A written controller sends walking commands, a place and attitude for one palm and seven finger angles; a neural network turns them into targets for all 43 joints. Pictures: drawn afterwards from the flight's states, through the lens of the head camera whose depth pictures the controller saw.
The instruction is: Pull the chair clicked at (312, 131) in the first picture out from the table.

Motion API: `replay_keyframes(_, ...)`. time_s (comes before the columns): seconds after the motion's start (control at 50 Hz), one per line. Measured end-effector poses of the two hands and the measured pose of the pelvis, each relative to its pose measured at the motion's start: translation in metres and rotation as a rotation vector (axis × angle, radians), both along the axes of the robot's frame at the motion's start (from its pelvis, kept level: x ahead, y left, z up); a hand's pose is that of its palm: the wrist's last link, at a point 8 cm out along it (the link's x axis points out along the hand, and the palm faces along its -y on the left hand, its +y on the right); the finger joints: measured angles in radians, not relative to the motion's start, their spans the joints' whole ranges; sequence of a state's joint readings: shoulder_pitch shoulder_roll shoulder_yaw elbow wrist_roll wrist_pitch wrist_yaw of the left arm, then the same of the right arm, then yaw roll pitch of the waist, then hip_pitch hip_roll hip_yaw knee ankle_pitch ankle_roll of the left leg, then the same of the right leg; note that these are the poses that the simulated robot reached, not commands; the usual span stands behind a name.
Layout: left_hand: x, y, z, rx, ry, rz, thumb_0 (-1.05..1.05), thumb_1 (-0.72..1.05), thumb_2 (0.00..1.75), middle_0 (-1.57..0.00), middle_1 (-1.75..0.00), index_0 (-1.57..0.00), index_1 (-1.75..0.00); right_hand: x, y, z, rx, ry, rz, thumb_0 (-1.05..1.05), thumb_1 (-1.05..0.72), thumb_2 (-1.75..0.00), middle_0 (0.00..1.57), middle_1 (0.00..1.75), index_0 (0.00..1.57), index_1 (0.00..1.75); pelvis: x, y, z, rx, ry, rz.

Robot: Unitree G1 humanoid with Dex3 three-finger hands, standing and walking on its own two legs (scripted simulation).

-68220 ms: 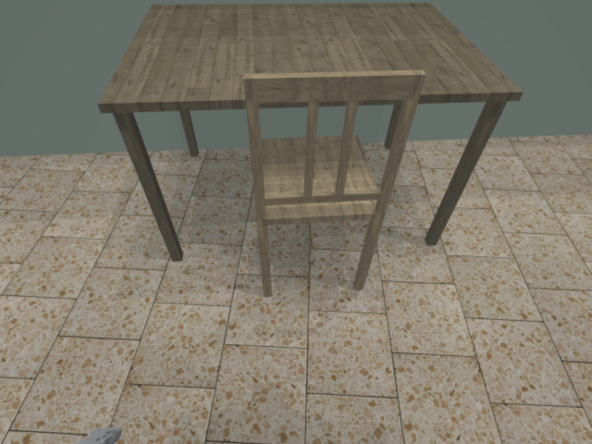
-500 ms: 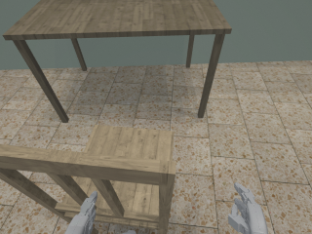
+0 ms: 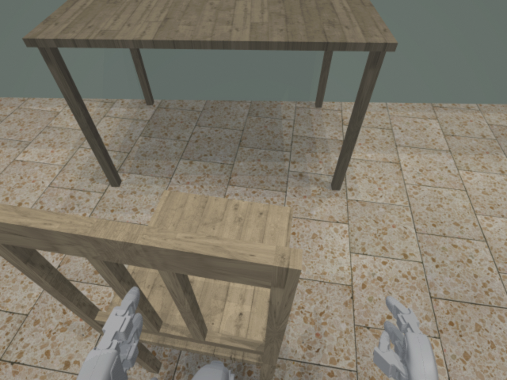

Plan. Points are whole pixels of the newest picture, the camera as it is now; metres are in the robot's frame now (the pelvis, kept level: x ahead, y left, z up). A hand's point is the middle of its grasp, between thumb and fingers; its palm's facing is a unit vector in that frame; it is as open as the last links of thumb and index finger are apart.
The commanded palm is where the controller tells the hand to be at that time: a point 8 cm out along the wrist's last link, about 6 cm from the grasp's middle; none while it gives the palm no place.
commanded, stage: draw the hand back to the body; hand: left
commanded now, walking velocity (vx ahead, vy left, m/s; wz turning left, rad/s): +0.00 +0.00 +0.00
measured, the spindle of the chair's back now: (133, 297) +0.25 +0.22 -0.01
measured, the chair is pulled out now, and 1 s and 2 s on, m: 0.64 0.62 0.62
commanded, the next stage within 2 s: step back with the hand held close in 1.36 s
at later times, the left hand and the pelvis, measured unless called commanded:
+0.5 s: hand (102, 362) +0.13 +0.18 +0.11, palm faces +0.05 -0.91 -0.40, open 14.6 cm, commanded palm +0.11 +0.25 +0.16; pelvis -0.01 -0.01 +0.04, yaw -1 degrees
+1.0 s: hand out of the picture +0.21 +0.26 +0.25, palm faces +0.50 -0.75 -0.44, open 8.4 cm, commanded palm +0.16 +0.30 +0.25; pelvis +0.02 +0.00 +0.07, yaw +0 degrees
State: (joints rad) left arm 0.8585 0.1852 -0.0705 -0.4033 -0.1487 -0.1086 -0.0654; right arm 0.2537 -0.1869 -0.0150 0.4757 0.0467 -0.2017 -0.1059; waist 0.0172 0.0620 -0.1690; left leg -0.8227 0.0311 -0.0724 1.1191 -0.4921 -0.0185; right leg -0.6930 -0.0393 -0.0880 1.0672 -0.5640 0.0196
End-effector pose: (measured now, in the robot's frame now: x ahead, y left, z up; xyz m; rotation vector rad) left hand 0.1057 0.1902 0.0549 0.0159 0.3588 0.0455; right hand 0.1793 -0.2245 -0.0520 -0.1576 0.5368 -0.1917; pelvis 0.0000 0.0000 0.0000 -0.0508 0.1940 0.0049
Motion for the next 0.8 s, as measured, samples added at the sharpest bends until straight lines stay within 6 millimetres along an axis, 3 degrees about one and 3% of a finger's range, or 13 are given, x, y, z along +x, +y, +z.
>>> replay_keyframes(0.14,0.004,0.007,0.025,0.047,-0.182,-0.050,-0.01,-0.54,0.20,-0.01,0.00,-0.05,-0.02,-0.006,0.005,-0.012,0.043,0.016,0.007,0.01,-0.90,-0.89,0.20,0.30,0.20,0.30,-0.009,-0.003,-0.003,0.002,-0.007,-0.007)
replay_keyframes(0.3,0.002,0.018,0.046,0.084,-0.223,-0.080,-0.01,-0.51,0.22,-0.03,-0.02,-0.10,-0.05,-0.014,0.003,-0.007,0.065,0.005,-0.003,0.02,-0.90,-0.89,0.20,0.30,0.20,0.30,-0.015,-0.008,0.006,0.002,-0.052,-0.002)
replay_keyframes(0.34,0.002,0.021,0.054,0.192,-0.184,-0.079,-0.01,-0.48,0.24,-0.04,-0.02,-0.13,-0.07,-0.015,0.001,-0.003,0.046,0.019,-0.003,0.02,-0.90,-0.89,0.20,0.30,0.20,0.30,-0.014,-0.010,0.011,0.005,-0.076,-0.008)
replay_keyframes(0.42,0.003,0.027,0.069,0.336,-0.104,-0.042,-0.01,-0.38,0.28,-0.04,-0.04,-0.21,-0.12,-0.015,-0.001,0.010,0.022,0.033,-0.008,0.02,-0.90,-0.89,0.20,0.30,0.20,0.30,-0.011,-0.011,0.025,0.005,-0.128,-0.012)
replay_keyframes(0.56,0.008,0.043,0.085,0.427,-0.048,0.020,0.00,-0.15,0.39,-0.06,-0.08,-0.36,-0.22,-0.010,-0.002,0.027,-0.008,0.043,0.007,0.01,-0.90,-0.89,0.20,0.30,0.20,0.30,-0.007,-0.010,0.044,0.010,-0.190,-0.018)
replay_keyframes(0.7,0.014,0.064,0.104,0.486,-0.041,0.093,0.00,0.09,0.51,-0.10,-0.13,-0.43,-0.30,0.001,0.004,0.034,-0.020,0.057,0.057,0.01,-0.90,-0.89,0.20,0.30,0.20,0.30,0.002,-0.006,0.056,0.021,-0.231,-0.013)
replay_keyframes(0.8,0.022,0.081,0.130,0.535,-0.114,0.188,0.00,0.27,0.60,-0.12,-0.17,-0.44,-0.33,0.013,0.012,0.036,-0.021,0.059,0.103,0.01,-0.90,-0.89,0.20,0.30,0.20,0.30,0.009,-0.004,0.063,0.029,-0.250,-0.008)
